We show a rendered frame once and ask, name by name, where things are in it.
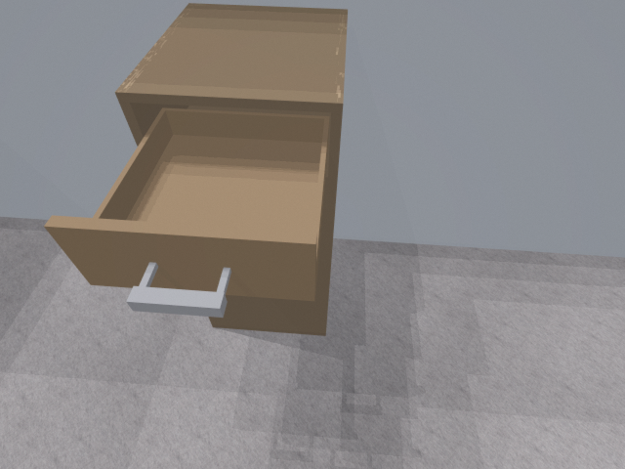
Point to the cabinet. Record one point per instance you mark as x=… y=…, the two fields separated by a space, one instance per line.
x=265 y=59

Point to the handle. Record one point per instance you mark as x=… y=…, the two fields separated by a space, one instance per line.
x=144 y=298

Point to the drawer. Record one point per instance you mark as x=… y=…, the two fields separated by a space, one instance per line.
x=206 y=190

